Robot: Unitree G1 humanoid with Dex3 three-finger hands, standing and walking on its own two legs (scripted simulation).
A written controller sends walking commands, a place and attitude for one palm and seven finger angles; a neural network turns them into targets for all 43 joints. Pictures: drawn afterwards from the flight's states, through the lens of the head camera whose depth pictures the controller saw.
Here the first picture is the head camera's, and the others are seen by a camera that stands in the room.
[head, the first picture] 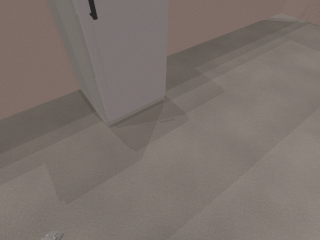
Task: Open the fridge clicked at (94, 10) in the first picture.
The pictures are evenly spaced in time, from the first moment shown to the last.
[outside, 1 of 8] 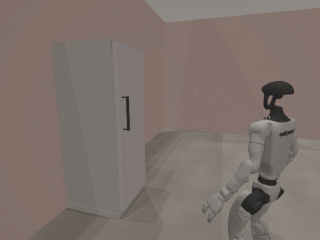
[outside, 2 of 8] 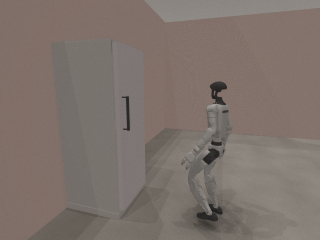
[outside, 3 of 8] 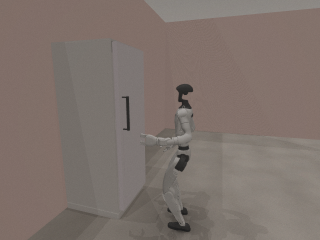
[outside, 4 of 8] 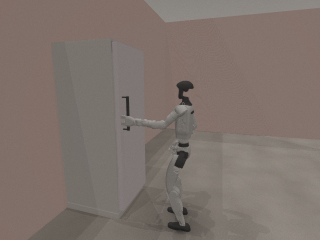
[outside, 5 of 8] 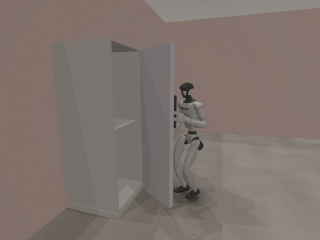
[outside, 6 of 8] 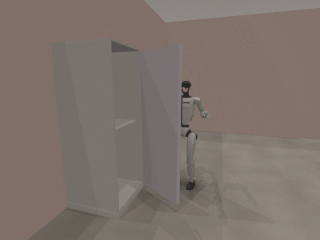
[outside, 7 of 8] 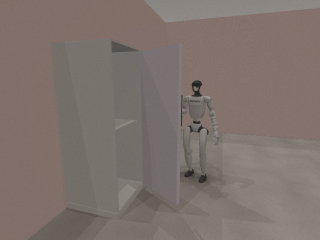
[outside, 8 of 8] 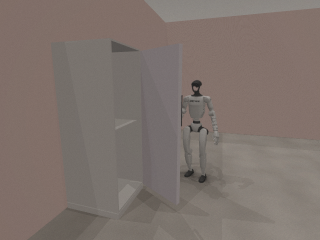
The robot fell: no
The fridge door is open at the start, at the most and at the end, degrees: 0 69 60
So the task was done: yes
